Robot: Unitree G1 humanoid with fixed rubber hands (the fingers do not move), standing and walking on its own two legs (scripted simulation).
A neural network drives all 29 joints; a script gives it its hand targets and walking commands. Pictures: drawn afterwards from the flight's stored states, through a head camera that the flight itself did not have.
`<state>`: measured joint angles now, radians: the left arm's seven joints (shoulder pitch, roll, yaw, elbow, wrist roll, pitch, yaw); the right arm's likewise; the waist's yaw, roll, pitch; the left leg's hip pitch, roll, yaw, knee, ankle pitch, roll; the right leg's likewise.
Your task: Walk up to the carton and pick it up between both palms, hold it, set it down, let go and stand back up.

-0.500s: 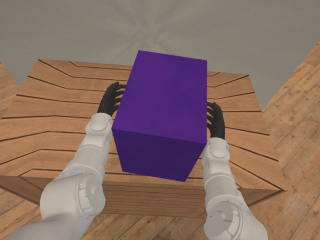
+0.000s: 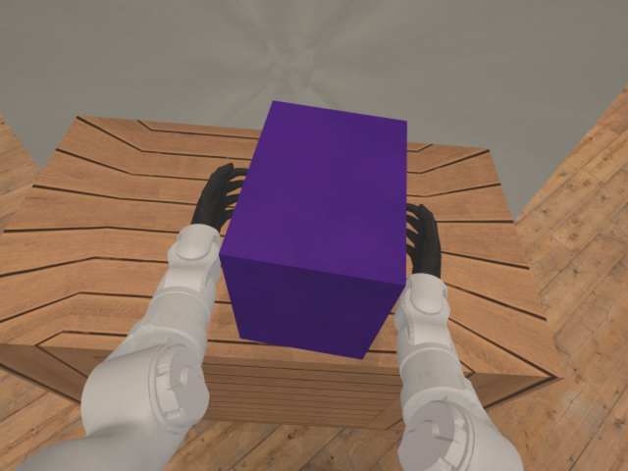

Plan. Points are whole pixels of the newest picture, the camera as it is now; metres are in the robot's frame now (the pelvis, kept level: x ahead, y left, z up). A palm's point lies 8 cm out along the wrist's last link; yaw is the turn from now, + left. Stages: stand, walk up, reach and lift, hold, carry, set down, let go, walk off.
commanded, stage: reach and lift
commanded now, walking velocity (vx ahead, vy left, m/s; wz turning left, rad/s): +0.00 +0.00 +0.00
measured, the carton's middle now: (319, 235) +0.46 +0.00 -0.02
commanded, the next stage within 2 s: none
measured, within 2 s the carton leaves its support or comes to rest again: leaves its support in 1.10 s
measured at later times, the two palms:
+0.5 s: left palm (210, 221) +0.43 +0.16 +0.05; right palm (423, 266) +0.39 -0.13 +0.03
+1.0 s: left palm (215, 235) +0.41 +0.14 +0.05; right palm (435, 279) +0.37 -0.15 +0.04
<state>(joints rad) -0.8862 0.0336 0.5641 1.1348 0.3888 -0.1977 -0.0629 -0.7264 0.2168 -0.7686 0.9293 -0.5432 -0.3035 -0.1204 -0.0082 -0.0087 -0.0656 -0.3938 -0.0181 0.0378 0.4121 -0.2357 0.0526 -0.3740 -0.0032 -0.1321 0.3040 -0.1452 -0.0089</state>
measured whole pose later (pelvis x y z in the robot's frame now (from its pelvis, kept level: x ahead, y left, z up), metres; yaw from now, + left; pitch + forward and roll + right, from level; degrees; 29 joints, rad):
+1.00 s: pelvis -0.02 +0.00 +0.00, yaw -1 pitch +13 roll -2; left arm -0.86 0.03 0.40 1.18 0.29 -0.23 0.04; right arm -0.71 0.10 -0.63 1.13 -0.42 -0.42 -0.16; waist 0.00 -0.03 -0.11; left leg -0.42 -0.01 0.05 0.40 -0.20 0.05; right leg -0.38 0.01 -0.13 0.24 -0.08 -0.02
